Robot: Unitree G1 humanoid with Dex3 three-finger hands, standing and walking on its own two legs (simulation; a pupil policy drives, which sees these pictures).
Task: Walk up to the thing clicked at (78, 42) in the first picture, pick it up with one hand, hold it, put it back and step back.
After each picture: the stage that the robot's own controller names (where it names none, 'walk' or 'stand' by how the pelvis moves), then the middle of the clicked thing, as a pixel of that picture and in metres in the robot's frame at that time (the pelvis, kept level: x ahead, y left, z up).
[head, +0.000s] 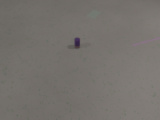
stand; (77, 43) +1.37 +0.03 -0.72
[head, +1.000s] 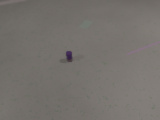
walk; (69, 56) +1.24 +0.21 -0.72
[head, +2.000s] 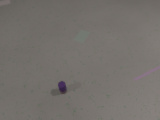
walk; (62, 87) +0.73 +0.22 -0.72
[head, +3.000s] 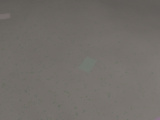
stand; out of the picture +0.43 +0.10 -0.70
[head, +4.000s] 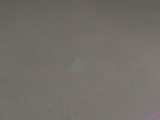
stand; out of the picture +0.37 +0.15 -0.72
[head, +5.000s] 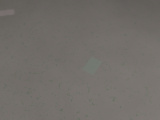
stand; out of the picture +0.34 +0.09 -0.71
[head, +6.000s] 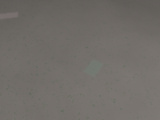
stand; out of the picture +0.36 +0.09 -0.73
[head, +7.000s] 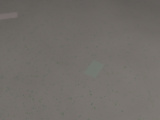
stand; out of the picture +0.33 +0.09 -0.73
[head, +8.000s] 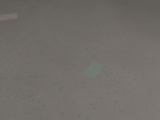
stand; out of the picture +0.33 +0.09 -0.73
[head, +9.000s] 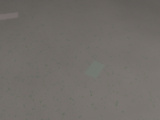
stand; out of the picture +0.32 +0.08 -0.73
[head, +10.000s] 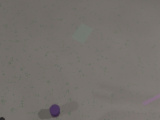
go down; (55, 111) +0.36 +0.10 -0.62
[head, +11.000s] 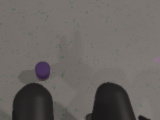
go down; (42, 71) +0.42 +0.14 -0.31
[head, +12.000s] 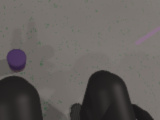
close in; (17, 61) +0.42 +0.17 -0.25
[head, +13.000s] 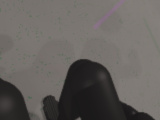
close; out of the picture +0.41 +0.20 -0.22
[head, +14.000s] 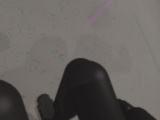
close; out of the picture +0.40 +0.20 -0.22
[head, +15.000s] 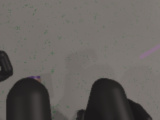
lift; (34, 90) +0.33 +0.14 -0.32
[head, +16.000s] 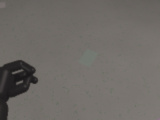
hold; out of the picture +0.27 +0.09 -0.67
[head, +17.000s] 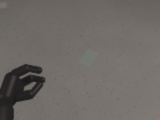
go down; out of the picture +0.25 +0.10 -0.70
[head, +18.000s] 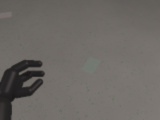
stand; out of the picture +0.26 +0.09 -0.71
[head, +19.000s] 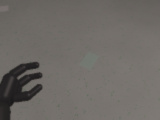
stand; out of the picture +0.26 +0.09 -0.70
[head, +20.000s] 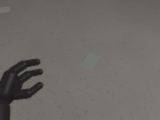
stand; out of the picture +0.26 +0.09 -0.70
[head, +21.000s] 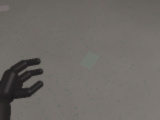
stand; out of the picture +0.26 +0.09 -0.71
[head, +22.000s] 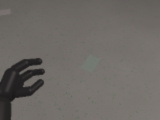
stand; out of the picture +0.25 +0.08 -0.71
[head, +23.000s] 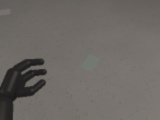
stand; out of the picture +0.25 +0.08 -0.71
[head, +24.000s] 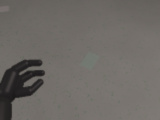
stand; out of the picture +0.25 +0.08 -0.71
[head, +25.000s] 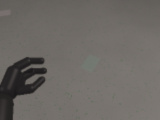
stand; out of the picture +0.26 +0.07 -0.71
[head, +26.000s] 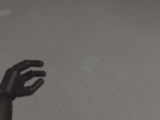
stand; out of the picture +0.25 +0.07 -0.71
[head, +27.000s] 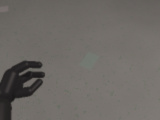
stand; out of the picture +0.26 +0.07 -0.71
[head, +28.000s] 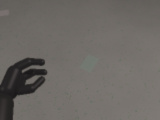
stand; out of the picture +0.26 +0.06 -0.71
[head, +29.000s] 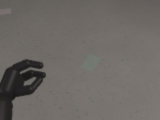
stand; out of the picture +0.25 +0.05 -0.71
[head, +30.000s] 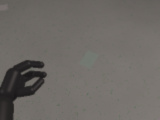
stand; out of the picture +0.26 +0.05 -0.71
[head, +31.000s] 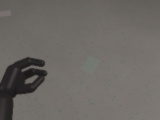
stand; out of the picture +0.25 +0.04 -0.71
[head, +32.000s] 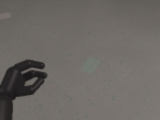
stand; out of the picture +0.25 +0.04 -0.71
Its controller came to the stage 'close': yes
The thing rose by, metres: 0.01
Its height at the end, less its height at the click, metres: -0.02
